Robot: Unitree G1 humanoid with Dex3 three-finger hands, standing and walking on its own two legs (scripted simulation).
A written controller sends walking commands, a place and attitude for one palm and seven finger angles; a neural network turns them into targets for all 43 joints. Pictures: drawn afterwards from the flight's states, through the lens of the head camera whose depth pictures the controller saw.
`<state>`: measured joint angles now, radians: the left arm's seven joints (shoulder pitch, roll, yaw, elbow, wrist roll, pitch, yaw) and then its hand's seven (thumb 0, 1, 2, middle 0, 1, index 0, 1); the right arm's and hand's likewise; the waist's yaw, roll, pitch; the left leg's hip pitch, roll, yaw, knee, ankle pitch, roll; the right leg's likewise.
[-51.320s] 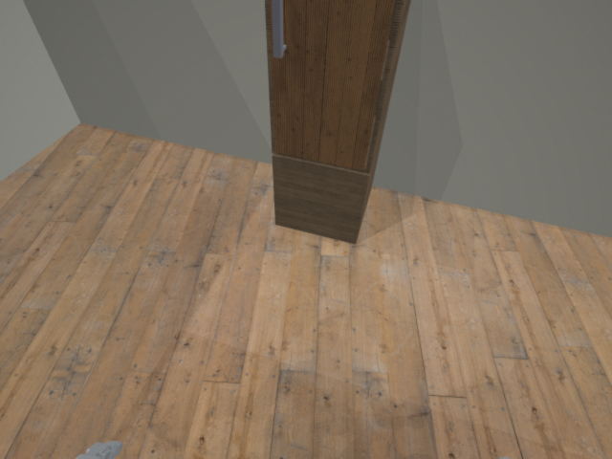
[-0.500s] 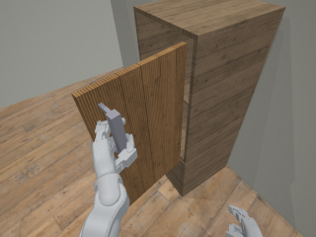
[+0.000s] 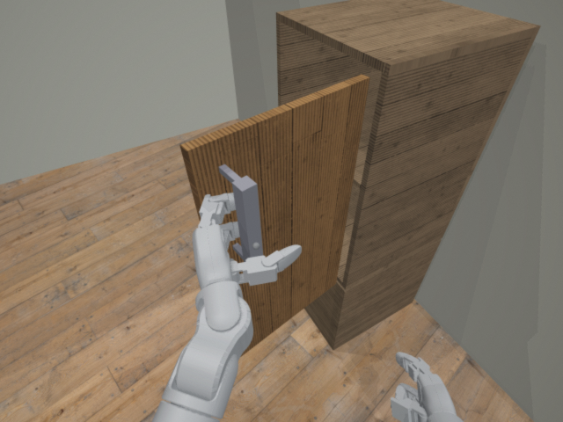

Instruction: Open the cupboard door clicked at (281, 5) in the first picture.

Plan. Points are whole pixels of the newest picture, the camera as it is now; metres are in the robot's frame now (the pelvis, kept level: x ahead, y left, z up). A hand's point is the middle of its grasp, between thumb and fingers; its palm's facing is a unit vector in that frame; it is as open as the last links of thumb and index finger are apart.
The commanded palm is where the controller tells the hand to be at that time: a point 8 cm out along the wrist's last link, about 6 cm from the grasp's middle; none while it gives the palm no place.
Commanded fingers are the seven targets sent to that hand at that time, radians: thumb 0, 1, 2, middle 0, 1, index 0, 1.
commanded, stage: open thumb and fingers to let go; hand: left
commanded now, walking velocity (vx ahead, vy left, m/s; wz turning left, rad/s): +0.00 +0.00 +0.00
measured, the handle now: (241, 223) +0.36 +0.10 +0.12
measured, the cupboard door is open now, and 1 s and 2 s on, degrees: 100 100 100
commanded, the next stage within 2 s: slide the hand sideways off the handle in 0.38 s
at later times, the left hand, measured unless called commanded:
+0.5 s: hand (268, 247) +0.31 +0.05 +0.13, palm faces +0.31 -0.95 -0.02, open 15.5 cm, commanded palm +0.26 +0.09 +0.12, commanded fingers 0.00 -0.50 0.30 -0.15 -0.30 -0.15 -0.30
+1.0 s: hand (253, 273) +0.27 +0.07 +0.12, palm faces -0.08 -1.00 -0.01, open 16.3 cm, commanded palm +0.24 +0.13 +0.12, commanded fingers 0.00 -0.50 0.30 -0.15 -0.30 -0.15 -0.30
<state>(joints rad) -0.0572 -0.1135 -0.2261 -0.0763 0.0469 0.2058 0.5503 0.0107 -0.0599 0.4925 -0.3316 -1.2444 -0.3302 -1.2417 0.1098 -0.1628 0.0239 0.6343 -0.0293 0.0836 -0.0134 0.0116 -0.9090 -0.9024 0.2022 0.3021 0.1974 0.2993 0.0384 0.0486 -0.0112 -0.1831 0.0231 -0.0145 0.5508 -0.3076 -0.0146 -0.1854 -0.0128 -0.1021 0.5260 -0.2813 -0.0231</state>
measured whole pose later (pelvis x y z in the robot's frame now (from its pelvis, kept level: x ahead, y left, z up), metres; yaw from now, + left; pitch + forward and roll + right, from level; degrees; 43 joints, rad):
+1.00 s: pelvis -0.01 +0.00 +0.00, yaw -2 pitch -3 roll +0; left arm 0.05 0.06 -0.15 -0.12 -0.08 0.10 0.07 -0.01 -0.50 0.30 -0.12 -0.30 -0.14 -0.30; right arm 0.18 -0.19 0.06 0.55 0.01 0.02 -0.02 0.01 -0.91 -0.90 0.20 0.30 0.20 0.30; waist 0.04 0.03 -0.01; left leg -0.18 0.03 0.02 0.52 -0.29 -0.01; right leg -0.21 -0.01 -0.07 0.53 -0.26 -0.02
